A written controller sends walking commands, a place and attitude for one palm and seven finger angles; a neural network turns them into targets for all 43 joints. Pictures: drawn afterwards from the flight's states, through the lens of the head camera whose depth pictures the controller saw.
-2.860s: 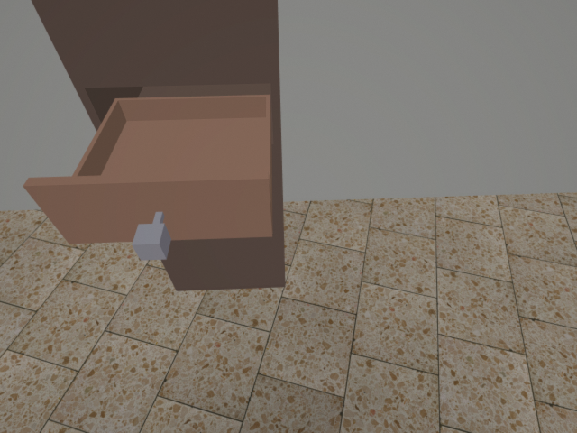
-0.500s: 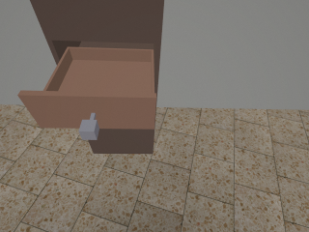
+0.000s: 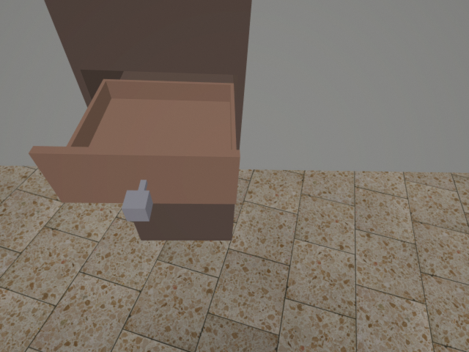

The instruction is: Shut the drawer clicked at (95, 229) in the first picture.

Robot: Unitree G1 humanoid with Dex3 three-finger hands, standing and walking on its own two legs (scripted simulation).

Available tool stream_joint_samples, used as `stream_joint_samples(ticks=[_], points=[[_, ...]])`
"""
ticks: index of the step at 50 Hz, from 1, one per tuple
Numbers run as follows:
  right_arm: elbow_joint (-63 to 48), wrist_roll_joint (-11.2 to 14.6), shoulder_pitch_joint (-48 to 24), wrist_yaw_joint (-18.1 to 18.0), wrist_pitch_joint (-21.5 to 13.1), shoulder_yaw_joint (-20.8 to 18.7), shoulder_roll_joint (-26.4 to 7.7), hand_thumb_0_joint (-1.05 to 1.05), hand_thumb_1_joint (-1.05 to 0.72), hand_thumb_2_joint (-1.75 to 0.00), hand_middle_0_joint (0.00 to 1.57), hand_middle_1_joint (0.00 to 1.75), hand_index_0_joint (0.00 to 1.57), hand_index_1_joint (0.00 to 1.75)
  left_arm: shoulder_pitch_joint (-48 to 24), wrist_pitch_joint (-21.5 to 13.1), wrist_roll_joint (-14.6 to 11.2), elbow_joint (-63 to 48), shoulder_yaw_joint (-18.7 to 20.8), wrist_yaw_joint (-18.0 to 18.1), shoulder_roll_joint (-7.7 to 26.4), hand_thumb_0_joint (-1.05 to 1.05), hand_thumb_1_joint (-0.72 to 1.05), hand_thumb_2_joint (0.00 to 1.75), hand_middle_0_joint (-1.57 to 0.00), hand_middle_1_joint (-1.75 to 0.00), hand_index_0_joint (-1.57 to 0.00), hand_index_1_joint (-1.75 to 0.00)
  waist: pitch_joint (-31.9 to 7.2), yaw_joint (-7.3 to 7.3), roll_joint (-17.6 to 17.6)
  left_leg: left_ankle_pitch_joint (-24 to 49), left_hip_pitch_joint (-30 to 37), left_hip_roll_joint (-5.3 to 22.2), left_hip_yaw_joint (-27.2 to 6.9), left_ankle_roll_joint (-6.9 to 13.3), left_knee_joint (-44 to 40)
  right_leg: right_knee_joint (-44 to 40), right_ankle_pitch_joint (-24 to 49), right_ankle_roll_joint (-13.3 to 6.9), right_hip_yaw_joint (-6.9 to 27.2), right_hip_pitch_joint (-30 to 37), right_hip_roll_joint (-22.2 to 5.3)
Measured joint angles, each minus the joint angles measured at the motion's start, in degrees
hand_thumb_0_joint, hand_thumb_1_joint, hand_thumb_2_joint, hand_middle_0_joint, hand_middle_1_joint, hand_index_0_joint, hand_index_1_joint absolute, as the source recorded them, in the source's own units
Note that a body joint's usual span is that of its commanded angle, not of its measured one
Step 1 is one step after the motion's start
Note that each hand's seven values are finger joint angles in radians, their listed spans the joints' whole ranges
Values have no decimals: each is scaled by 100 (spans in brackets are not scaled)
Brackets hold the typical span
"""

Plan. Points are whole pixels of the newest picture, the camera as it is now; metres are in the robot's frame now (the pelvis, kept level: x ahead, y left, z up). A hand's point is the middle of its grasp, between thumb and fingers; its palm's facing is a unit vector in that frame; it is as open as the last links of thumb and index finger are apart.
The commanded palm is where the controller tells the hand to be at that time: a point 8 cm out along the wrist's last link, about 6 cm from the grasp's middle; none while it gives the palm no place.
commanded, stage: look again from close up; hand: left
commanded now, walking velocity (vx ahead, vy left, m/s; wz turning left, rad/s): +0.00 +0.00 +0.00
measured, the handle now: (140, 197) +0.38 +0.22 +0.02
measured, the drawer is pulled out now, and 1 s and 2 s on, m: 0.30 0.30 0.30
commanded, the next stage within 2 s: shuffle to correct the standing spot in 0.48 s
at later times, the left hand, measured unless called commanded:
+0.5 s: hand out of the picture +0.00 +0.18 -0.18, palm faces +0.00 -0.98 -0.21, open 7.3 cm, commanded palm none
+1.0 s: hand out of the picture -0.01 +0.17 -0.20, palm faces +0.07 -0.99 -0.13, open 7.3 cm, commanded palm none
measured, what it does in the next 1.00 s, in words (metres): lifts its right foot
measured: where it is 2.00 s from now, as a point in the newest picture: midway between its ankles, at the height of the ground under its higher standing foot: outside the picture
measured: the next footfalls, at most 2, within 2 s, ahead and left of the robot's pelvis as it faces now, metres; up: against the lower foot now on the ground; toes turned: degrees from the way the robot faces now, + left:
right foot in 1.34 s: +0.25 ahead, -0.15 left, +0.00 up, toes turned +2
left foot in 1.64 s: +0.09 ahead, +0.08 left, +0.00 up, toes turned +9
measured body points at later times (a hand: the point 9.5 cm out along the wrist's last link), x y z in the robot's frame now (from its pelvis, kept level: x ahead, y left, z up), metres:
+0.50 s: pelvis +0.01 +0.00 +0.00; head +0.02 +0.01 +0.45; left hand +0.01 +0.23 -0.16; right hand +0.04 -0.24 -0.15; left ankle +0.02 +0.08 -0.74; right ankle -0.05 -0.11 -0.74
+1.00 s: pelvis +0.06 +0.01 -0.01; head +0.07 +0.04 +0.44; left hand -0.01 +0.22 -0.18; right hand +0.06 -0.21 -0.16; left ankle +0.04 +0.08 -0.74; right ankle -0.02 -0.11 -0.67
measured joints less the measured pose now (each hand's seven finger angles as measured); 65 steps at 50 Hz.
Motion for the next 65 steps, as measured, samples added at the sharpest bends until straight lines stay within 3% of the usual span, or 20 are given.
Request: stream_joint_samples(ticks=[32,39,43,45,48,50,53,59,65], points=[[137,-5,-34,-4,18,10,-108,1,-91,-90,20,30,20,30,-8,-3,-9,35,32,-18,123,0,91,90,-20,-30,-20,-30,-17,-10,12,15,108,5,-36,-52,-124,-129,2,-36,-29,118,17],[77,-68,307,66,134,-18,6,0,-91,-90,20,30,20,30,269,27,35,-38,108,-66,34,0,91,90,-20,-30,-20,-30,-156,-16,51,-521,-234,67,-202,-65,744,325,-409,-85,-232,51,58],[46,-88,534,109,172,-64,102,1,-91,-90,20,30,20,30,571,-55,65,-38,183,-56,10,0,91,90,-20,-30,-20,-30,-125,-8,16,-1113,-499,291,-6,-88,1425,532,-712,-62,-458,190,72],[33,-94,576,107,97,-75,168,1,-91,-90,20,30,20,30,732,-53,56,42,208,-66,20,0,91,90,-20,-30,-20,-30,-68,26,-165,-857,-377,221,161,-40,1382,888,-946,-39,-409,160,-89],[-75,-113,657,19,-118,-75,200,1,-91,-90,20,30,20,30,781,83,37,232,190,-88,-57,0,91,90,-20,-30,-20,-30,-36,-45,-179,-1057,-202,159,278,97,1284,2767,-1322,-181,-131,-627,-86],[-114,-110,757,-41,-202,-62,257,0,-91,-90,20,30,20,30,648,126,49,244,204,-106,-69,0,91,90,-20,-30,-20,-30,30,-126,-134,-949,-13,150,244,95,971,3806,-1163,-210,-48,-1242,-51],[-38,-84,940,-82,-264,-23,372,0,-91,-90,20,30,20,30,349,114,66,87,250,-139,-50,0,91,90,-20,-30,-20,-30,109,-141,-93,-672,312,139,169,89,356,4256,-578,-129,4,-1984,-134],[151,-76,1190,-110,-201,50,544,0,-91,-90,20,30,20,30,-315,143,47,-266,325,-66,-6,1,94,90,-20,-30,-20,-30,245,-169,16,-409,736,190,12,-33,-320,3437,245,36,107,-2679,-314],[147,-88,1120,-86,-8,-58,528,1,-91,-90,20,30,20,30,-704,115,5,-500,321,-41,18,1,93,90,-20,-30,-20,-30,390,-276,111,-765,814,253,-56,-216,56,1389,653,35,80,-1927,-254]])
